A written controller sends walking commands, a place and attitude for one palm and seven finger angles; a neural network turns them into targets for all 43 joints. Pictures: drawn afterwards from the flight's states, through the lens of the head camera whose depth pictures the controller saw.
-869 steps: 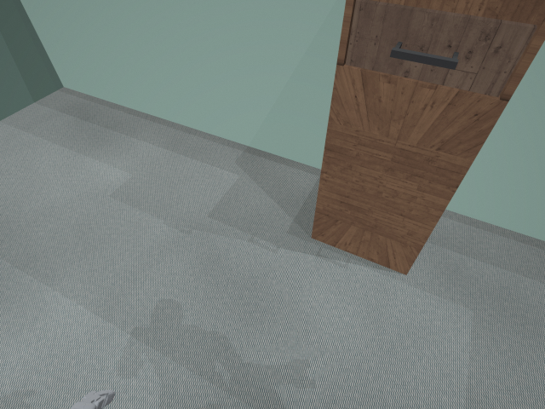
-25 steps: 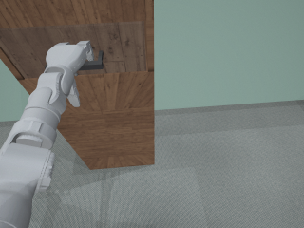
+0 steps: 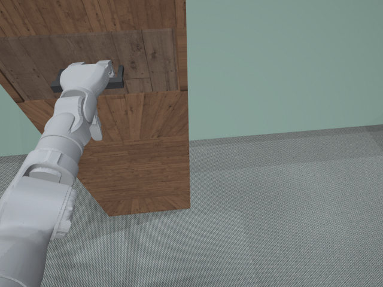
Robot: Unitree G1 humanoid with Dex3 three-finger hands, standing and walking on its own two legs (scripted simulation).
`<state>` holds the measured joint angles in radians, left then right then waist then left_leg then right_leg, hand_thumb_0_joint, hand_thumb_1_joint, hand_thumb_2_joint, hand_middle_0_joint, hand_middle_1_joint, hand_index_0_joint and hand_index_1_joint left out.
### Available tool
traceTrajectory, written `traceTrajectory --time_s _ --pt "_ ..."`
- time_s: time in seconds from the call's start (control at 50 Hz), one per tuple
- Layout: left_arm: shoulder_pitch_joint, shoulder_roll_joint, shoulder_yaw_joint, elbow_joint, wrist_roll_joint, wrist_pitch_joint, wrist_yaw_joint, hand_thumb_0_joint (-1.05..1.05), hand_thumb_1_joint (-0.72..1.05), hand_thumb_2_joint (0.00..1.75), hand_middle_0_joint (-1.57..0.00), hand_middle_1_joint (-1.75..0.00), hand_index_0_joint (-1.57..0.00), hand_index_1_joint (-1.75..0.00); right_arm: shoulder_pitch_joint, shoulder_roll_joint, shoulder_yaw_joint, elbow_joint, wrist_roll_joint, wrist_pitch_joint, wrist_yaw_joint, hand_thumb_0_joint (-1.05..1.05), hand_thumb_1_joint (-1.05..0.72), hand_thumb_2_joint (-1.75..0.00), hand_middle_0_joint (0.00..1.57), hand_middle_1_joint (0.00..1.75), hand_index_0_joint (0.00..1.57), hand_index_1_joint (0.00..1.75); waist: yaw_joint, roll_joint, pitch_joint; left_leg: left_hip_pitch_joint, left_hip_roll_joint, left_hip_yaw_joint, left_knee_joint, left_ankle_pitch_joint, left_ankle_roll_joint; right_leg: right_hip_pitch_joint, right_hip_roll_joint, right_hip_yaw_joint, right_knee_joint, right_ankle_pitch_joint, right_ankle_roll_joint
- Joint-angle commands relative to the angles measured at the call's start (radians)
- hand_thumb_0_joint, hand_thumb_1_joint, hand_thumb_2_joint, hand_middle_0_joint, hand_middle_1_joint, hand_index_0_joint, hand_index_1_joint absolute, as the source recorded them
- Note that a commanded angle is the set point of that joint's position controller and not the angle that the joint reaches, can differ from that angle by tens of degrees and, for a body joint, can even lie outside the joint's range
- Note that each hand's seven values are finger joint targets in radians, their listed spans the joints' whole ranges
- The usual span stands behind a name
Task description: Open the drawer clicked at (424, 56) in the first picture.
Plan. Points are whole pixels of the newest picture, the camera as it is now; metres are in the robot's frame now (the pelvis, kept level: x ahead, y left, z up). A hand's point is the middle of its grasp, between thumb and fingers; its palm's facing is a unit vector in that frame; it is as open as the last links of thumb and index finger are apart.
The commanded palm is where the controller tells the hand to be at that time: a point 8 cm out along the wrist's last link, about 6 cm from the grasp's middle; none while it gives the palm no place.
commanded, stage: lower the fingers behind the handle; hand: left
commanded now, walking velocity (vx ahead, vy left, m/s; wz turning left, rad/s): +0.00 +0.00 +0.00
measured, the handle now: (90, 78) +0.54 +0.20 +0.15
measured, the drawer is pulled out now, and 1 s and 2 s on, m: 0.00 0.00 0.05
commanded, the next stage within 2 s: close the thumb around the handle in 0.20 s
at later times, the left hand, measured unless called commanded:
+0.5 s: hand (92, 96) +0.50 +0.20 +0.13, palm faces -0.02 -0.02 -1.00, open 12.6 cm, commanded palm +0.48 +0.20 +0.19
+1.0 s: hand (94, 99) +0.50 +0.19 +0.12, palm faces -0.02 -0.02 -1.00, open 5.2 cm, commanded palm +0.48 +0.20 +0.19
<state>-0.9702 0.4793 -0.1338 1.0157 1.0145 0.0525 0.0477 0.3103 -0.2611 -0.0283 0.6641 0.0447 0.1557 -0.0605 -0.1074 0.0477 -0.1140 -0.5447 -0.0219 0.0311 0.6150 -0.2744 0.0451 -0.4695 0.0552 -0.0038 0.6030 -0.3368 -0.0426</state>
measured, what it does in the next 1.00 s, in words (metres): stands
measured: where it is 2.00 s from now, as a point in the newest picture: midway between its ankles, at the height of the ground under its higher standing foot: outside the picture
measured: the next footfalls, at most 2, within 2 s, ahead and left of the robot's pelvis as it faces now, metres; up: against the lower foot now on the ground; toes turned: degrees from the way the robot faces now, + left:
none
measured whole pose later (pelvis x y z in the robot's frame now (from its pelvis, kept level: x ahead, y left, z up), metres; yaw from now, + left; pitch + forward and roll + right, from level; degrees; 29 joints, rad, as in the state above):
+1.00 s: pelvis +0.01 +0.00 +0.00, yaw +0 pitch +11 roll +0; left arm -0.90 0.46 -0.13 0.94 1.00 0.07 0.07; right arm 0.30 -0.26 -0.04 0.69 0.04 0.17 -0.04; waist -0.08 0.06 -0.12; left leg -0.51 -0.02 0.03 0.60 -0.29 0.04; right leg -0.44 0.05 0.00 0.59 -0.35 -0.04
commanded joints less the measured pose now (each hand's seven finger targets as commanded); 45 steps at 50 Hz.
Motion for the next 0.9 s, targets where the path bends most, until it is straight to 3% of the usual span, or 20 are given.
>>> traceTrajectory --time_s 0.0,0.06,0.16,0.18,0.24,0.26,0.28,0.38,0.42,0.46,0.48,0.54,0.58,0.6,0.68,0.72,0.78,0.82,0.86,0.88 --pt "-0.546 0.275 0.098 -0.286 0.005 -0.061 0.072 0.00 -0.50 0.30 -0.30 -1.20 -0.30 -1.20 0.062 -0.137 -0.051 -0.075 -0.008 -0.037 -0.008 0.00 -0.90 -0.90 0.20 0.30 0.20 0.30 -0.004 0.007 -0.406 0.297 0.006 -0.027 -0.009 0.315 0.018 0.080 -0.013 0.027 -0.071 0.312 0.010" --pt "-0.468 0.214 0.070 -0.246 0.000 -0.038 0.097 0.00 -0.50 0.30 -0.30 -1.20 -0.30 -1.20 0.067 -0.136 -0.054 -0.066 -0.005 -0.039 0.005 0.00 -0.90 -0.90 0.20 0.30 0.20 0.30 0.007 0.026 -0.361 0.300 0.008 -0.028 -0.015 0.330 0.010 0.039 -0.004 0.011 -0.069 0.298 0.006" --pt "-0.467 0.270 0.114 -0.250 -0.004 0.002 0.110 0.00 -0.50 0.30 -0.30 -1.20 -0.30 -1.20 0.067 -0.147 -0.058 -0.057 -0.003 -0.034 0.010 0.00 -0.90 -0.90 0.20 0.30 0.20 0.30 0.015 -0.018 -0.392 0.274 0.003 -0.016 -0.018 0.346 0.014 0.111 -0.008 0.020 -0.073 0.365 0.012" --pt "-0.476 0.242 0.086 -0.246 -0.005 0.010 0.106 0.00 -0.50 0.30 -0.30 -1.20 -0.30 -1.20 0.065 -0.147 -0.057 -0.055 -0.004 -0.033 0.011 0.00 -0.90 -0.90 0.20 0.30 0.20 0.30 0.007 -0.014 -0.377 0.272 0.002 -0.014 -0.021 0.343 0.015 0.106 -0.008 0.020 -0.077 0.369 0.012" --pt "-0.435 0.304 0.138 -0.232 -0.001 0.017 0.096 0.00 -0.50 0.30 -0.30 -1.20 -0.30 -1.20 0.062 -0.153 -0.056 -0.051 -0.003 -0.028 0.006 0.00 -0.90 -0.90 0.20 0.30 0.20 0.30 0.020 -0.053 -0.380 0.252 0.001 -0.011 -0.027 0.351 0.018 0.150 -0.012 0.024 -0.077 0.408 0.015" --pt "-0.434 0.267 0.100 -0.233 -0.003 0.023 0.088 0.00 -0.50 0.30 -0.30 -1.20 -0.30 -1.20 0.054 -0.150 -0.052 -0.058 -0.001 -0.027 0.006 0.00 -0.90 -0.90 0.20 0.30 0.20 0.30 0.014 -0.049 -0.365 0.246 -0.003 -0.008 -0.031 0.342 0.018 0.149 -0.013 0.025 -0.083 0.410 0.017" --pt "-0.424 0.293 0.126 -0.219 -0.003 0.024 0.084 0.00 -0.50 0.30 -0.30 -1.20 -0.30 -1.20 0.055 -0.151 -0.052 -0.053 0.000 -0.027 0.004 0.00 -0.90 -0.90 0.20 0.30 0.20 0.30 0.018 -0.066 -0.348 0.241 0.001 -0.008 -0.037 0.334 0.018 0.150 -0.014 0.022 -0.086 0.402 0.018" --pt "-0.440 0.284 0.098 -0.202 0.006 0.018 0.064 0.00 -0.22 0.42 -0.32 -1.23 -0.32 -1.23 0.046 -0.151 -0.045 -0.059 0.005 -0.026 -0.001 0.00 -0.90 -0.90 0.20 0.30 0.20 0.30 0.008 -0.034 -0.302 0.234 0.001 -0.007 -0.040 0.298 0.016 0.113 -0.015 0.027 -0.093 0.355 0.016" --pt "-0.440 0.304 0.116 -0.229 0.009 0.002 0.059 0.00 -0.11 0.47 -0.33 -1.24 -0.33 -1.24 0.049 -0.149 -0.048 -0.066 0.001 -0.026 -0.003 0.00 -0.90 -0.90 0.20 0.30 0.20 0.30 0.016 -0.030 -0.352 0.257 0.001 -0.007 -0.034 0.332 0.018 0.138 -0.016 0.031 -0.085 0.383 0.015" --pt "-0.435 0.277 0.105 -0.266 0.002 -0.012 0.054 0.00 0.00 0.52 -0.34 -1.25 -0.34 -1.25 0.051 -0.143 -0.052 -0.072 -0.001 -0.026 -0.001 0.00 -0.90 -0.90 0.20 0.30 0.20 0.30 0.021 -0.016 -0.385 0.284 0.001 -0.008 -0.026 0.370 0.017 0.144 -0.015 0.027 -0.076 0.412 0.014" --pt "-0.411 0.241 0.081 -0.263 -0.002 -0.013 0.050 0.00 0.06 0.54 -0.34 -1.26 -0.34 -1.26 0.048 -0.141 -0.053 -0.077 -0.001 -0.027 0.000 0.00 -0.90 -0.90 0.20 0.30 0.20 0.30 0.020 -0.016 -0.383 0.295 0.000 -0.007 -0.022 0.381 0.018 0.135 -0.013 0.026 -0.076 0.416 0.014" --pt "-0.430 0.247 0.088 -0.257 -0.011 -0.018 0.051 0.00 0.23 0.61 -0.35 -1.28 -0.35 -1.28 0.050 -0.147 -0.053 -0.068 0.000 -0.026 0.002 0.00 -0.90 -0.90 0.20 0.30 0.20 0.30 0.004 -0.048 -0.338 0.287 0.005 -0.013 -0.023 0.360 0.018 0.103 -0.012 0.022 -0.081 0.394 0.016" --pt "-0.429 0.261 0.098 -0.273 -0.013 -0.020 0.056 0.00 0.34 0.66 -0.36 -1.29 -0.36 -1.29 0.044 -0.146 -0.052 -0.074 0.001 -0.026 0.003 0.00 -0.90 -0.90 0.20 0.30 0.20 0.30 0.014 -0.029 -0.343 0.283 0.001 -0.012 -0.022 0.362 0.017 0.110 -0.012 0.023 -0.078 0.398 0.014" --pt "-0.448 0.252 0.092 -0.289 -0.015 -0.026 0.056 0.00 0.40 0.68 -0.36 -1.30 -0.36 -1.30 0.046 -0.148 -0.055 -0.071 -0.004 -0.027 0.002 0.00 -0.90 -0.90 0.20 0.30 0.20 0.30 0.006 -0.055 -0.365 0.292 0.001 -0.013 -0.015 0.386 0.021 0.125 -0.014 0.028 -0.080 0.427 0.016" --pt "-0.469 0.214 0.073 -0.368 -0.012 -0.041 0.070 0.00 0.62 0.78 -0.38 -1.32 -0.38 -1.32 0.046 -0.138 -0.064 -0.071 -0.005 -0.031 0.011 0.00 -0.90 -0.90 0.20 0.30 0.20 0.30 0.014 0.033 -0.412 0.362 0.002 -0.020 0.000 0.456 0.016 0.091 -0.006 0.020 -0.064 0.431 0.009" --pt "-0.470 0.211 0.071 -0.357 -0.015 -0.036 0.075 0.00 0.73 0.83 -0.39 -1.33 -0.39 -1.33 0.048 -0.140 -0.064 -0.060 -0.007 -0.028 0.014 0.00 -0.90 -0.90 0.20 0.30 0.20 0.30 0.006 0.021 -0.409 0.369 0.004 -0.024 0.005 0.474 0.016 0.083 -0.004 0.018 -0.062 0.441 0.010" --pt "-0.433 0.225 0.090 -0.313 -0.016 -0.010 0.084 0.00 0.90 0.90 -0.40 -1.35 -0.40 -1.35 0.040 -0.140 -0.059 -0.059 -0.004 -0.023 0.016 0.00 -0.90 -0.90 0.20 0.30 0.20 0.30 0.018 -0.007 -0.379 0.334 0.003 -0.025 -0.005 0.443 0.012 0.091 -0.003 0.009 -0.060 0.418 0.009" --pt "-0.432 0.252 0.107 -0.289 -0.014 0.004 0.089 0.00 0.90 0.90 -0.40 -1.35 -0.40 -1.35 0.036 -0.144 -0.056 -0.055 -0.003 -0.019 0.016 0.00 -0.90 -0.90 0.20 0.30 0.20 0.30 0.021 -0.022 -0.382 0.312 0.003 -0.023 -0.009 0.433 0.012 0.111 -0.007 0.012 -0.061 0.427 0.009" --pt "-0.449 0.205 0.068 -0.288 -0.009 0.019 0.087 0.00 0.90 0.90 -0.40 -1.35 -0.40 -1.35 0.034 -0.141 -0.055 -0.055 -0.003 -0.016 0.017 0.00 -0.90 -0.90 0.20 0.30 0.20 0.30 0.014 -0.012 -0.372 0.321 0.005 -0.024 -0.011 0.437 0.010 0.091 -0.006 0.007 -0.061 0.418 0.008" --pt "-0.438 0.217 0.082 -0.285 -0.009 0.024 0.086 0.00 0.90 0.90 -0.40 -1.35 -0.40 -1.35 0.032 -0.142 -0.057 -0.055 -0.004 -0.017 0.018 0.00 -0.90 -0.90 0.20 0.30 0.20 0.30 0.020 -0.020 -0.377 0.325 0.006 -0.020 -0.013 0.432 0.012 0.098 -0.006 0.008 -0.065 0.415 0.009"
